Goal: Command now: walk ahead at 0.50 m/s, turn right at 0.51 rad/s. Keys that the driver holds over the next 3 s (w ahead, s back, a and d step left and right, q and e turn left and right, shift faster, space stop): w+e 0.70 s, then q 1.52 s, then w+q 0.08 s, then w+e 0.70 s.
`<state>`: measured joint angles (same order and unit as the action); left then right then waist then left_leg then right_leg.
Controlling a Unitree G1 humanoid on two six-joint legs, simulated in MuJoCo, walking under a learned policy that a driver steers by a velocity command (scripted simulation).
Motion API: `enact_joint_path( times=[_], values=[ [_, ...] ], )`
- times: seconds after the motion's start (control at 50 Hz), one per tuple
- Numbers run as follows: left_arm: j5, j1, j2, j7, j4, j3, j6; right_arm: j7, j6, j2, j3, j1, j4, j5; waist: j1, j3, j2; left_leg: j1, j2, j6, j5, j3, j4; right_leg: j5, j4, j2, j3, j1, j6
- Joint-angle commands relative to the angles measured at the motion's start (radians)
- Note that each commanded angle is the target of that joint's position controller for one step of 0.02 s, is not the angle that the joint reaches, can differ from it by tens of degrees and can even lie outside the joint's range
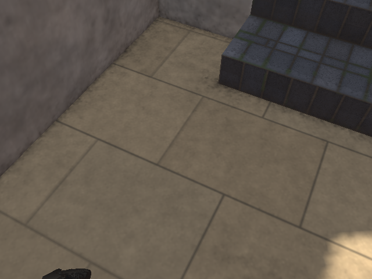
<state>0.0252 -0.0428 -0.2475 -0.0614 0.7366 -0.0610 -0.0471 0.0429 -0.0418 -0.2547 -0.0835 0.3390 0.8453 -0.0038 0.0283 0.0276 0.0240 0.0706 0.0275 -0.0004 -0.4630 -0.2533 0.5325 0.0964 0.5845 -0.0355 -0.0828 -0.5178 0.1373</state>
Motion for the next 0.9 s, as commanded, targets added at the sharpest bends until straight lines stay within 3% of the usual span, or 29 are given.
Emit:
enact_joint_path(
  times=[0.02,0.04,0.06,0.08,0.1,0.12,0.16,0.22,0.26,0.32,0.36,0.4,0.42,0.44,0.46,0.48,0.5,0.52,0.54,0.58,0.62,0.7,0.74,0.78,0.82,0.86,0.88,0.9],
  values=[
    [0.001,-0.311,-0.316,0.032,-0.011,-0.098,0.002,-0.015,-0.051,-0.036,0.01,0.021,-0.14,0.024,-0.089,-0.345,0.232,-0.73,-0.12,-0.051,-0.102,0.2,0.937,0.037,-0.166,0.35,0.823,0.914,0.343],
    [-0.008,-0.346,-0.253,0.034,-0.013,-0.078,0.001,-0.04,-0.097,-0.115,-0.001,-0.067,-0.156,-0.015,-0.161,-0.4,0.108,-0.856,-0.074,-0.019,-0.087,0.398,0.991,0.156,-0.268,0.352,0.881,0.944,0.327],
    [-0.006,-0.302,-0.195,0.037,-0.018,-0.066,-0.006,-0.048,-0.114,-0.138,-0.003,-0.137,-0.179,-0.046,-0.151,-0.258,0.051,-0.904,-0.018,0.004,-0.004,0.388,0.919,0.16,-0.28,0.32,0.724,0.831,0.272],
    [0.0,-0.229,-0.162,0.032,-0.03,-0.056,-0.014,-0.042,-0.119,-0.129,-0.002,-0.158,-0.18,-0.03,-0.092,-0.139,-0.057,-0.869,0.026,0.008,0.057,0.371,0.799,0.067,-0.293,0.271,0.612,0.648,0.227],
    [-0.001,-0.174,-0.126,0.035,-0.041,-0.045,-0.02,-0.032,-0.111,-0.142,-0.012,-0.165,-0.175,0.002,-0.056,-0.099,-0.066,-0.799,0.058,-0.002,0.091,0.359,0.703,-0.033,-0.304,0.234,0.531,0.522,0.2],
    [-0.011,-0.151,-0.116,0.041,-0.058,-0.039,-0.02,-0.031,-0.099,-0.142,-0.016,-0.147,-0.174,0.011,-0.027,-0.076,-0.044,-0.735,0.07,-0.014,0.11,0.355,0.67,-0.097,-0.327,0.209,0.489,0.428,0.197],
    [-0.012,-0.147,-0.138,0.051,-0.067,-0.044,-0.021,-0.027,-0.077,-0.122,-0.014,-0.13,-0.185,0.016,-0.002,-0.059,-0.021,-0.694,0.08,-0.045,0.124,0.332,0.57,-0.178,-0.348,0.189,0.445,0.322,0.195],
    [-0.008,-0.175,-0.186,0.069,-0.066,-0.059,-0.015,-0.025,-0.064,-0.073,0.008,-0.227,-0.218,0.024,-0.028,-0.038,0.005,-0.635,0.052,-0.079,0.293,0.289,0.33,-0.212,-0.344,0.121,0.338,0.203,0.15],
    [-0.001,-0.21,-0.19,0.074,-0.06,-0.062,-0.004,-0.033,-0.066,-0.057,0.018,-0.3,-0.232,0.019,-0.069,-0.047,0.037,-0.571,0.01,-0.082,0.457,0.278,0.164,-0.154,-0.316,0.08,0.307,0.181,0.109],
    [0.004,-0.271,-0.183,0.075,-0.048,-0.061,0.009,-0.046,-0.073,-0.08,0.013,-0.367,-0.253,-0.002,-0.106,-0.062,0.063,-0.537,-0.028,-0.079,0.517,0.298,0.042,-0.047,-0.266,0.102,0.377,0.237,0.088],
    [0.007,-0.289,-0.173,0.076,-0.048,-0.059,0.013,-0.055,-0.083,-0.109,0.002,-0.373,-0.262,-0.006,-0.099,-0.067,0.075,-0.524,-0.035,-0.058,0.46,0.324,-0.016,0.022,-0.205,0.13,0.454,0.305,0.074],
    [0.002,-0.27,-0.17,0.077,-0.059,-0.06,0.014,-0.059,-0.094,-0.132,-0.014,-0.309,-0.251,-0.01,-0.051,-0.073,0.104,-0.442,-0.037,-0.02,0.404,0.322,-0.06,0.035,-0.135,0.141,0.505,0.327,0.05],
    [-0.002,-0.26,-0.146,0.077,-0.069,-0.052,0.011,-0.055,-0.1,-0.152,-0.027,-0.229,-0.233,-0.004,-0.006,-0.106,0.106,-0.32,-0.028,0.01,0.398,0.317,-0.085,-0.004,-0.055,0.108,0.489,0.305,0.022],
    [-0.01,-0.249,-0.088,0.072,-0.088,-0.032,0.003,-0.048,-0.106,-0.2,-0.043,-0.093,-0.222,0.016,0.061,-0.212,0.04,-0.098,0.107,0.075,0.36,0.436,-0.067,0.04,0.179,0.056,0.42,0.212,-0.018],
    [0.01,-0.379,-0.027,0.074,-0.114,-0.012,-0.006,-0.045,-0.097,-0.292,-0.065,0.033,-0.191,0.038,0.033,-0.365,-0.257,0.252,0.352,0.247,0.18,0.864,-0.133,0.378,0.527,-0.084,0.268,-0.11,-0.094],
    [0.021,-0.392,-0.108,0.075,-0.106,-0.019,-0.008,-0.051,-0.089,-0.234,-0.055,0.049,-0.183,0.013,0.041,-0.354,-0.318,0.266,0.415,0.279,-0.081,1.093,-0.214,0.491,0.701,-0.019,0.26,-0.277,-0.112],
    [0.017,-0.308,-0.179,0.075,-0.109,-0.039,-0.002,-0.046,-0.081,-0.16,-0.034,-0.003,-0.199,0.006,0.066,-0.216,-0.2,0.156,0.368,0.233,-0.13,0.952,-0.233,0.397,0.769,0.025,0.26,-0.328,-0.12],
    [0.004,-0.237,-0.181,0.076,-0.124,-0.042,0.005,-0.042,-0.071,-0.136,-0.023,-0.051,-0.204,0.012,0.058,-0.132,-0.13,0.035,0.322,0.195,-0.015,0.801,-0.235,0.321,0.769,0.058,0.222,-0.312,-0.125],
    [-0.007,-0.199,-0.169,0.073,-0.14,-0.044,0.006,-0.042,-0.064,-0.114,-0.014,-0.089,-0.197,0.016,0.039,-0.068,-0.109,-0.075,0.278,0.182,0.105,0.693,-0.255,0.269,0.725,0.084,0.218,-0.289,-0.126],
    [0.003,-0.209,-0.135,0.062,-0.147,-0.044,0.015,-0.04,-0.066,-0.089,-0.004,-0.12,-0.185,0.02,-0.001,-0.028,-0.146,-0.192,0.225,0.164,0.23,0.546,-0.302,0.225,0.661,0.124,0.204,-0.212,-0.126],
    [0.003,-0.203,-0.102,0.059,-0.153,-0.037,0.026,-0.04,-0.073,-0.1,-0.009,-0.117,-0.164,0.011,-0.01,-0.019,-0.145,-0.217,0.223,0.178,0.312,0.46,-0.339,0.205,0.607,0.136,0.185,-0.21,-0.136],
    [-0.004,-0.133,-0.084,0.052,-0.171,-0.025,0.03,-0.036,-0.072,-0.152,-0.026,-0.102,-0.125,0.014,-0.002,-0.019,-0.1,-0.173,0.242,0.191,0.447,0.334,-0.364,0.065,0.429,0.154,0.175,-0.238,-0.155],
    [-0.013,-0.072,-0.052,0.044,-0.18,-0.01,0.017,-0.036,-0.063,-0.154,-0.022,-0.099,-0.104,0.008,0.012,0.003,-0.083,-0.212,0.205,0.179,0.599,0.258,-0.346,-0.016,0.261,0.128,0.146,-0.154,-0.148],
    [-0.021,-0.026,-0.037,0.033,-0.186,-0.003,0.002,-0.038,-0.05,-0.171,-0.021,-0.075,-0.078,-0.009,0.022,-0.007,-0.091,-0.225,0.18,0.165,0.726,0.219,-0.31,-0.072,0.123,0.091,0.085,-0.042,-0.141],
    [-0.02,0.005,-0.058,0.024,-0.197,-0.01,-0.009,-0.043,-0.04,-0.2,-0.025,-0.043,-0.056,-0.027,0.025,-0.024,-0.113,-0.174,0.195,0.156,0.785,0.247,-0.259,-0.072,0.038,0.065,0.073,0.011,-0.125],
    [-0.028,-0.06,-0.096,0.026,-0.177,-0.027,-0.016,-0.042,-0.033,-0.214,-0.027,-0.061,-0.048,-0.04,-0.031,-0.065,-0.126,-0.14,0.184,0.121,0.845,0.266,-0.152,-0.106,-0.091,0.031,0.067,0.137,-0.094],
    [-0.039,-0.151,-0.131,0.034,-0.144,-0.044,-0.018,-0.042,-0.035,-0.197,-0.021,-0.058,-0.043,-0.04,-0.077,-0.116,-0.112,-0.167,0.148,0.092,0.879,0.254,-0.05,-0.209,-0.154,0.013,0.052,0.293,-0.068],
    [-0.055,-0.243,-0.202,0.048,-0.126,-0.062,-0.02,-0.042,-0.041,-0.152,-0.004,-0.04,-0.051,-0.018,-0.108,-0.199,-0.063,-0.284,0.083,0.037,0.684,0.218,0.118,-0.574,-0.105,0.12,0.129,0.507,-0.032]
  ],
)
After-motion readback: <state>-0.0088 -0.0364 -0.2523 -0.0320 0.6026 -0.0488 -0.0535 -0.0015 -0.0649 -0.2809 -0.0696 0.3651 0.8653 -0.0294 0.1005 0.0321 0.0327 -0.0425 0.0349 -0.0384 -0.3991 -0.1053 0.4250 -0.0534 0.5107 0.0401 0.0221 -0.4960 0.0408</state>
